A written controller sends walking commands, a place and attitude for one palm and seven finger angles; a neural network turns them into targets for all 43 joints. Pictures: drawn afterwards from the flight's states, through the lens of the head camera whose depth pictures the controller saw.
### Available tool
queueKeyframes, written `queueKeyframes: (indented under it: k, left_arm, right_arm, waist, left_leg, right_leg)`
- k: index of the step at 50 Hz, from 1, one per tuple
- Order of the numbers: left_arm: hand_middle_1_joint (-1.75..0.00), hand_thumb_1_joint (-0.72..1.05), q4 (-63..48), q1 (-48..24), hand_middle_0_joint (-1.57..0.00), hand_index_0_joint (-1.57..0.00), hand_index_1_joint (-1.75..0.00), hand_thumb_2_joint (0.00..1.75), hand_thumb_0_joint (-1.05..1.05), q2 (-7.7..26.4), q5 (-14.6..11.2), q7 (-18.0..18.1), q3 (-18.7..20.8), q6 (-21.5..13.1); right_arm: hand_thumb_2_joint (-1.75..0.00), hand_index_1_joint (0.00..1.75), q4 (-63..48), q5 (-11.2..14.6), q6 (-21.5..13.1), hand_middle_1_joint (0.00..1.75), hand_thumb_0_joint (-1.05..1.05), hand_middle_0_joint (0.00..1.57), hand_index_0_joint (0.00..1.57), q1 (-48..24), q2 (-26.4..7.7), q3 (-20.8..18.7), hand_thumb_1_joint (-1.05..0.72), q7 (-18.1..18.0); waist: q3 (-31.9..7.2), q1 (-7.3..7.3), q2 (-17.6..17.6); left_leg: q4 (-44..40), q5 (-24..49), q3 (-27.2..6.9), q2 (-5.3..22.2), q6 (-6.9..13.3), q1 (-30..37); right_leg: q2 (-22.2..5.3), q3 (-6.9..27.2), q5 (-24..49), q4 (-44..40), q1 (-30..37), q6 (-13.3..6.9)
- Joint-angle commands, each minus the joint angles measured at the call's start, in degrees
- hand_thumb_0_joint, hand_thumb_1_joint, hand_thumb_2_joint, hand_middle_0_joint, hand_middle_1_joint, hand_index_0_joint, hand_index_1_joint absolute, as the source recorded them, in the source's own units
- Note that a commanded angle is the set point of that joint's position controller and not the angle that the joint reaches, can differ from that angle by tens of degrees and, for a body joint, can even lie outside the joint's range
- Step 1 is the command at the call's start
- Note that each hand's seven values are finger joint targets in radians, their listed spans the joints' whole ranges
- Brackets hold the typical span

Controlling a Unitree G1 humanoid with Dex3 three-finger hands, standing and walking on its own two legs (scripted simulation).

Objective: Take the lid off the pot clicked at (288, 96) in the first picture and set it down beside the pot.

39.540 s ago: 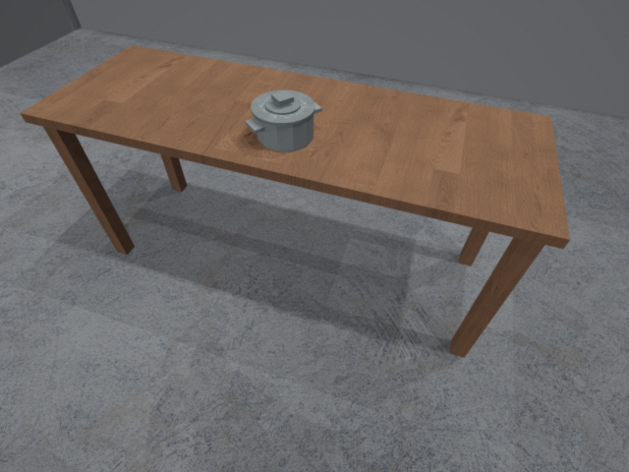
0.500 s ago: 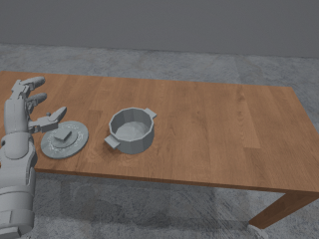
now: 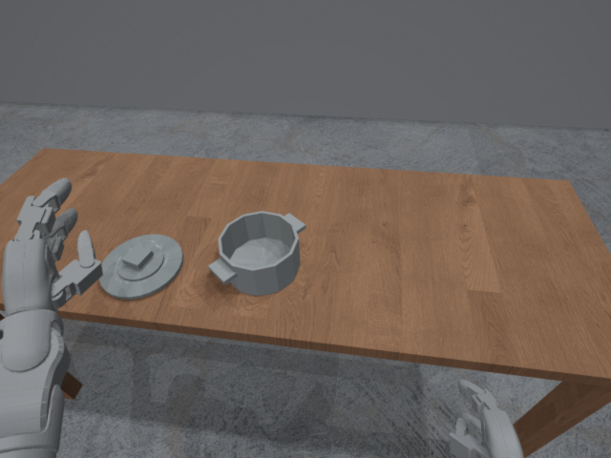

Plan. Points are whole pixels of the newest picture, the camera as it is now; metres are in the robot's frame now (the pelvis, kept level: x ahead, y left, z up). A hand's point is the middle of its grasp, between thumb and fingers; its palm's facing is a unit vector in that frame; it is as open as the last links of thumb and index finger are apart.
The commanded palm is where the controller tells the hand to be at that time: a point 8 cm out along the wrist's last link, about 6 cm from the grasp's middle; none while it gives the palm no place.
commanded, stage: draw the hand back to the body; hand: left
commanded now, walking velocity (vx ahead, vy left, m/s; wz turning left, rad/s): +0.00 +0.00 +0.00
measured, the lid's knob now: (137, 256) +0.48 +0.39 -0.08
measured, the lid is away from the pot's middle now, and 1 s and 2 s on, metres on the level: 0.25 0.25 0.25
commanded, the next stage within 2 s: step back with the hand held close in 0.76 s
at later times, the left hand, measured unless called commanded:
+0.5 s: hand (63, 329) +0.20 +0.26 +0.15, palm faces +0.39 -0.86 -0.33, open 7.4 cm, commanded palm +0.14 +0.30 +0.17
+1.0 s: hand (16, 332) +0.18 +0.29 +0.17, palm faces +0.40 -0.82 -0.40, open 7.4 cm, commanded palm +0.12 +0.32 +0.17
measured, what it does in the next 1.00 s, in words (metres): stands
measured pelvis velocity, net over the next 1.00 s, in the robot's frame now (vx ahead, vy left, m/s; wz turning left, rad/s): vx -0.01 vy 0.04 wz -0.01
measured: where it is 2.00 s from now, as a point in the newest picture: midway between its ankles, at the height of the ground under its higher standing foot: outside the picture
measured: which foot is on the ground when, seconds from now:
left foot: down 0.00-1.00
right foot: down 0.00-1.00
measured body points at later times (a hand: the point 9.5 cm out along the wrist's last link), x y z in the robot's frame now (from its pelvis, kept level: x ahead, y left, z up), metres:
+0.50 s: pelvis -0.01 +0.02 +0.00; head -0.03 +0.00 +0.45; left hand +0.17 +0.31 +0.17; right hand +0.19 -0.21 -0.08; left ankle +0.00 +0.13 -0.74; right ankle -0.03 -0.08 -0.74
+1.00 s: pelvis -0.01 +0.04 +0.00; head -0.01 +0.04 +0.45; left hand +0.15 +0.33 +0.19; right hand +0.19 -0.17 -0.07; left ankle +0.00 +0.13 -0.74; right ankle -0.03 -0.08 -0.74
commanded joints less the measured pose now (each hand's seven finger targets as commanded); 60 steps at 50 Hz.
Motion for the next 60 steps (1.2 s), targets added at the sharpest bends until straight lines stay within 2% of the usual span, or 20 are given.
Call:
queueKeyframes:
  k: [1, 4, 7, 13, 18, 20, 26, 28, 30, 31, 35, 39, 43, 44, 46, 47, 51, 57, 58, 60]
  left_arm:
    - [-0.3, 0.9, -17.24, -9.03, -0.2, -0.2, -0.3, 0.9, 0.0, 14.08, -0.2, 0.89, 6.29, -4.31]
    - [-0.3, 0.9, -21.93, -7.47, -0.2, -0.2, -0.3, 0.9, 0.0, 11.1, -0.17, 0.86, 3.29, -5.13]
    - [-0.3, 0.9, -19.86, -1.98, -0.2, -0.2, -0.3, 0.9, 0.0, 12.87, -0.37, 1.28, 6.73, -4.61]
    - [-0.3, 0.9, -30.31, 3.07, -0.2, -0.2, -0.3, 0.9, 0.0, 10.53, -0.16, 0.68, 4.27, -6.2]
    - [-0.3, 0.9, -31.19, 11.6, -0.2, -0.2, -0.3, 0.9, 0.0, 11.51, -0.13, 1.13, 6.6, -5.81]
    - [-0.3, 0.9, -32.08, 13.79, -0.2, -0.2, -0.3, 0.9, 0.0, 9.51, -0.19, 0.9, 5.29, -5.66]
    - [-0.3, 0.9, -40.24, 19.51, -0.2, -0.2, -0.3, 0.9, 0.0, 7.51, -0.11, 0.63, 2.97, -5.74]
    - [-0.3, 0.9, -43.36, 21.82, -0.2, -0.2, -0.3, 0.9, 0.0, 9.6, 0.21, 0.96, 4.85, -6.07]
    - [-0.3, 0.9, -41.85, 26.46, -0.2, -0.2, -0.3, 0.9, 0.0, 7.95, 0.17, 1.13, 4.46, -5.35]
    - [-0.3, 0.9, -40.67, 25.59, -0.2, -0.2, -0.3, 0.9, 0.0, 7.24, 0.02, 1.08, 3.95, -4.88]
    - [-0.3, 0.9, -40.78, 20.89, -0.2, -0.2, -0.3, 0.9, 0.0, 6.71, 0.37, 1.44, 2.86, -4.58]
    - [-0.3, 0.9, -45.13, 23.58, -0.2, -0.2, -0.3, 0.9, 0.0, 6.31, 0.72, 1.33, 2.17, -4.63]
    - [-0.3, 0.9, -43.69, 24.03, -0.2, -0.2, -0.3, 0.9, 0.0, 7.85, 0.63, 1.59, 3.93, -3.87]
    - [-0.3, 0.9, -51.09, 12.77, -0.2, -0.2, -0.3, 0.9, 0.0, 17.99, 0.57, 2.0, 14.53, -7.15]
    - [-0.3, 0.9, -41.25, 21.08, -0.2, -0.2, -0.3, 0.9, 0.0, 11.33, 0.83, 1.19, 9.78, -7.57]
    - [-0.3, 0.9, -40.35, 22.86, -0.2, -0.2, -0.3, 0.9, 0.0, 9.3, 1.01, 0.67, 8.2, -7.5]
    - [-0.3, 0.9, -42.74, 29.4, -0.2, -0.2, -0.3, 0.9, 0.0, 6.28, 1.03, -0.57, 5.51, -8.89]
    - [-0.3, 0.9, -53.59, 37.43, -0.2, -0.2, -0.3, 0.9, 0.0, 11.32, 1.48, -0.07, 10.88, -10.69]
    - [-0.3, 0.9, -55.38, 37.67, -0.2, -0.2, -0.3, 0.9, 0.0, 14.16, 1.6, 0.53, 13.29, -10.82]
    - [-0.3, 0.9, -56.19, 39.81, -0.2, -0.2, -0.3, 0.9, 0.0, 12.68, 1.1, 0.69, 12.59, -10.92]
  right_arm:
    - [-0.9, 0.3, -9.31, -0.49, -3.49, 0.3, 0.0, 0.2, 0.2, -7.38, -5.97, -2.37, -0.9, -0.32]
    - [-0.9, 0.3, -9.48, -0.63, -4.66, 0.3, 0.0, 0.2, 0.2, -7.81, -5.6, -2.26, -0.9, -0.18]
    - [-0.9, 0.3, -8.86, -0.9, -4.53, 0.3, 0.0, 0.2, 0.2, -7.47, -5.96, -2.48, -0.9, -0.41]
    - [-0.9, 0.3, -10.1, -1.2, -5.54, 0.3, 0.0, 0.2, 0.2, -8.64, -5.16, -2.32, -0.9, -0.23]
    - [-0.9, 0.3, -9.54, -1.57, -5.81, 0.3, 0.0, 0.2, 0.2, -8.01, -5.26, -2.61, -0.9, -0.16]
    - [-0.9, 0.3, -9.89, -1.59, -5.48, 0.3, 0.0, 0.2, 0.2, -8.12, -5.03, -2.56, -0.9, -0.23]
    - [-0.9, 0.3, -11.34, -1.8, -5.97, 0.3, 0.0, 0.2, 0.2, -8.81, -4.53, -2.5, -0.9, -0.21]
    - [-0.9, 0.3, -11.34, -2.08, -6.32, 0.3, 0.0, 0.2, 0.2, -8.5, -4.59, -2.4, -0.9, -0.05]
    - [-0.9, 0.3, -11.28, -2.17, -6.06, 0.3, 0.0, 0.2, 0.2, -8.17, -4.1, -2.43, -0.9, -0.07]
    - [-0.9, 0.3, -11.05, -2.15, -5.6, 0.3, 0.0, 0.2, 0.2, -8.1, -4.31, -2.31, -0.9, -0.16]
    - [-0.9, 0.3, -10.88, -2.11, -5.39, 0.3, 0.0, 0.2, 0.2, -8.04, -4.43, -2.29, -0.9, -0.81]
    - [-0.9, 0.3, -11.73, -2.25, -5.8, 0.3, 0.0, 0.2, 0.2, -8.16, -4.23, -2.19, -0.9, -0.37]
    - [-0.9, 0.3, -11.28, -2.39, -5.18, 0.3, 0.0, 0.2, 0.2, -7.76, -4.6, -2.15, -0.9, -0.2]
    - [-0.9, 0.3, -13.49, -2.05, -4.05, 0.3, 0.0, 0.2, 0.2, -7.2, -5.34, -2.52, -0.9, -0.35]
    - [-0.9, 0.3, -11.62, -2.6, -3.25, 0.3, 0.0, 0.2, 0.2, -6.08, -4.17, -2.81, -0.9, 0.02]
    - [-0.9, 0.3, -11.97, -2.52, -2.87, 0.3, 0.0, 0.2, 0.2, -5.6, -4.58, -3.16, -0.9, 0.41]
    - [-0.9, 0.3, -13.8, -2.3, -2.39, 0.3, 0.0, 0.2, 0.2, -5.46, -5.46, -3.82, -0.9, 1.02]
    - [-0.9, 0.3, -16.89, -1.81, -1.07, 0.3, 0.0, 0.2, 0.2, -4.95, -5.38, -5.12, -0.9, 1.72]
    - [-0.9, 0.3, -17.17, -1.7, -0.96, 0.3, 0.0, 0.2, 0.2, -5.17, -5.69, -5.26, -0.9, 1.67]
    - [-0.9, 0.3, -17.57, -1.74, -0.87, 0.3, 0.0, 0.2, 0.2, -4.44, -4.96, -5.25, -0.9, 1.54]
  waist:
    - [-9.37, 0.42, 0.12]
    - [-8.88, -0.07, 2.1]
    - [-6.69, 0.64, -3.04]
    - [-7.55, 0.87, 1.62]
    - [-5.52, 1.32, -0.37]
    - [-4.78, 1.28, -1.6]
    - [-4.35, 1.44, 0.54]
    - [-4.94, 1.75, 2.45]
    - [-4.71, 1.98, 1.0]
    - [-3.29, 1.58, -1.21]
    - [-1.45, 0.71, -0.3]
    - [-4.59, 1.46, 2.0]
    - [-4.0, 1.55, -0.5]
    - [2.03, 0.8, -1.21]
    - [4.58, 0.08, -8.3]
    - [3.19, -0.17, -8.78]
    - [-4.83, -0.23, 0.23]
    - [-14.12, -0.13, 0.4]
    - [-14.74, -0.19, 1.58]
    - [-13.33, -0.29, 4.81]
  left_leg:
    - [-1.05, 11.86, 1.69, 0.02, 3.56, 6.91]
    - [-1.64, 10.98, 1.56, 0.04, 3.39, 8.05]
    - [-1.8, 10.12, 1.23, 0.27, 3.46, 6.21]
    - [-2.19, 9.99, 0.87, 0.13, 3.38, 7.58]
    - [-2.31, 10.37, 0.53, 0.41, 3.23, 6.61]
    - [-2.68, 10.05, 0.62, 0.57, 3.08, 6.02]
    - [-2.87, 8.71, -0.06, 0.62, 2.99, 6.17]
    - [-2.74, 9.08, -0.51, 0.52, 2.79, 6.12]
    - [-2.84, 9.43, -0.53, 0.64, 2.71, 5.28]
    - [-2.99, 9.21, -0.69, 0.69, 2.7, 4.77]
    - [-3.15, 6.64, -0.91, 0.64, 2.79, 4.96]
    - [-3.45, 8.87, -1.56, 0.76, 2.52, 5.92]
    - [-3.61, 10.14, -2.23, 0.95, 2.23, 4.63]
    - [-2.43, 4.07, -2.64, 1.72, 3.95, 0.01]
    - [-0.48, 2.08, -3.56, 1.47, 3.98, -2.1]
    - [0.4, 3.31, -3.45, 1.75, 3.94, -1.54]
    - [-0.13, 10.87, -3.07, 3.4, 4.3, -0.98]
    - [1.06, 26.47, -5.67, 6.85, 5.03, -0.57]
    - [0.46, 26.94, -6.69, 7.59, 5.05, -1.43]
    - [-0.55, 27.68, -7.45, 8.72, 5.27, -2.44]
  right_leg:
    - [-4.05, 1.54, 16.38, -4.9, -2.68, 1.87]
    - [-3.8, 1.47, 14.42, -5.57, -3.67, 1.7]
    - [-3.89, 1.34, 13.25, -5.96, -3.78, 1.87]
    - [-4.2, 1.5, 11.91, -6.41, -3.44, 1.64]
    - [-4.09, 1.5, 11.98, -6.62, -3.73, 1.5]
    - [-4.02, 1.27, 11.32, -6.45, -3.94, 1.59]
    - [-4.09, 1.41, 8.82, -6.67, -4.52, 1.47]
    - [-4.12, 1.39, 9.12, -6.33, -4.02, 1.17]
    - [-3.97, 1.18, 9.3, -6.06, -3.83, 1.19]
    - [-3.83, 1.01, 9.16, -6.22, -4.38, 1.25]
    - [-3.83, 1.19, 6.11, -7.03, -6.2, 1.33]
    - [-3.77, 0.92, 7.92, -5.55, -4.08, 0.97]
    - [-3.54, 0.71, 9.0, -4.9, -3.38, 0.86]
    - [-5.88, 8.26, 12.76, -7.17, -8.44, 1.44]
    - [-7.73, 9.6, 11.99, -7.95, -10.31, 1.64]
    - [-8.14, 9.97, 13.24, -7.33, -9.98, 1.74]
    - [-8.54, 7.38, 18.94, -1.56, -5.83, 2.53]
    - [-7.4, 3.86, 19.78, 5.98, -3.2, 3.36]
    - [-7.06, 3.68, 17.21, 7.18, -2.95, 3.39]
    - [-6.23, 2.32, 8.94, 9.24, -5.36, 3.8]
